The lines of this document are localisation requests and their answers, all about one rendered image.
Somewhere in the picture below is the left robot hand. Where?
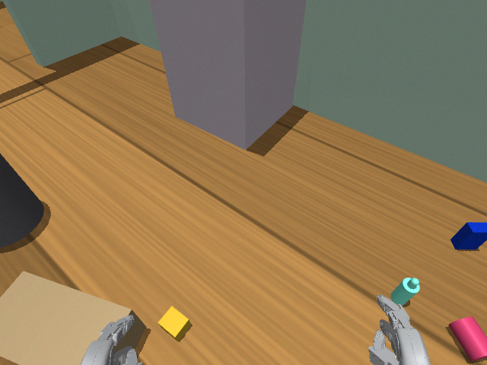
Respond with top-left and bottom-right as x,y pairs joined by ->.
80,315 -> 142,365

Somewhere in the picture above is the right robot hand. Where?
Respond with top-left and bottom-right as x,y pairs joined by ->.
368,294 -> 431,365

